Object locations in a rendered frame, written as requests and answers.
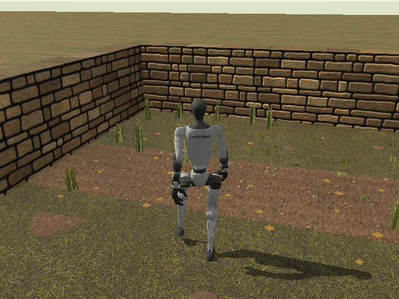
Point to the right robot hand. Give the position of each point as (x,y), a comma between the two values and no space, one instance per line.
(225,174)

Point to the robot left upper arm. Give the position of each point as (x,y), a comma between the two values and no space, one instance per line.
(178,141)

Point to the robot right thigh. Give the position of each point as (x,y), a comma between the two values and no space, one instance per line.
(213,194)

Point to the robot right forearm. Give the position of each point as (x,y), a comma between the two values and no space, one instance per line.
(224,163)

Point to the left robot hand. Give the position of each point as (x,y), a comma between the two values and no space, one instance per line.
(175,196)

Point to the humanoid robot torso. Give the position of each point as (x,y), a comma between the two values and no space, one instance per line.
(199,150)

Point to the robot left forearm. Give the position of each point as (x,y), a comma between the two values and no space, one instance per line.
(176,173)

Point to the robot right upper arm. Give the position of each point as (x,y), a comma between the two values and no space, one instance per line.
(219,132)

